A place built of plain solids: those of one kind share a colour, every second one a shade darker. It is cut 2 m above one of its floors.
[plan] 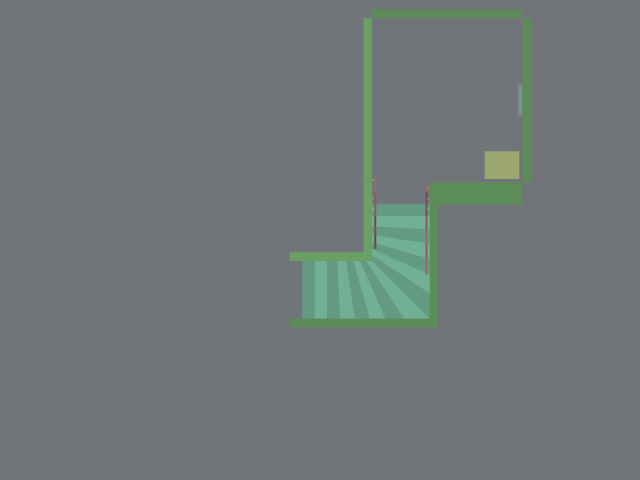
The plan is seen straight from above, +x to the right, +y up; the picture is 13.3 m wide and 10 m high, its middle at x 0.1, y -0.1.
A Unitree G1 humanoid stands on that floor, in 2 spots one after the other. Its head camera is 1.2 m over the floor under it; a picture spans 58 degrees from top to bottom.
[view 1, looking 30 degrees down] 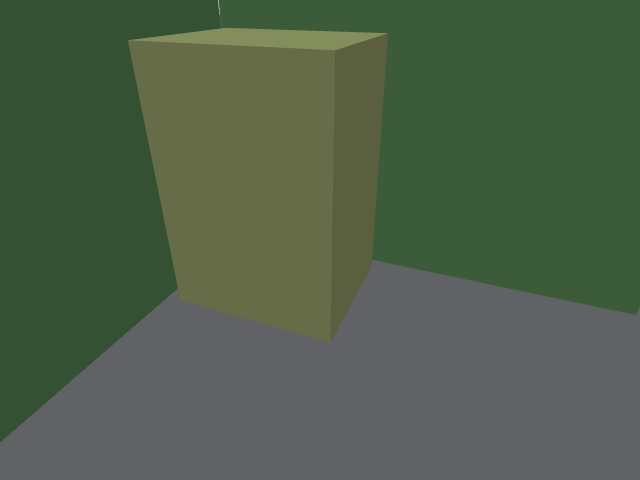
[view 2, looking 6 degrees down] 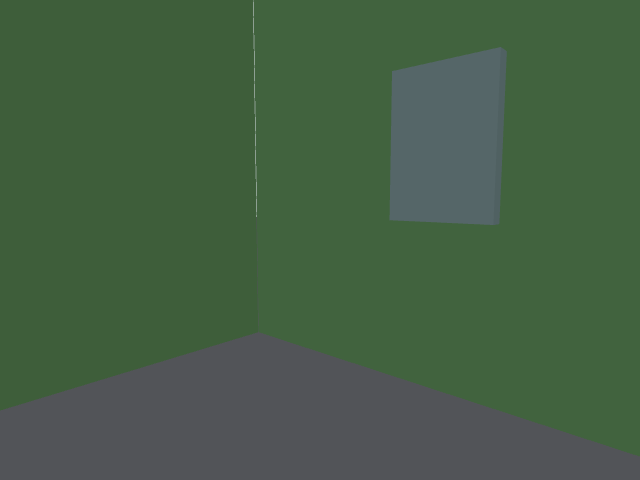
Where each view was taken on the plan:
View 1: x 3.10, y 2.94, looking -68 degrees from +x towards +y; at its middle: bin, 1.49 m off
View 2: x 1.94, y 1.66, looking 42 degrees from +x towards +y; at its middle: wall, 3.22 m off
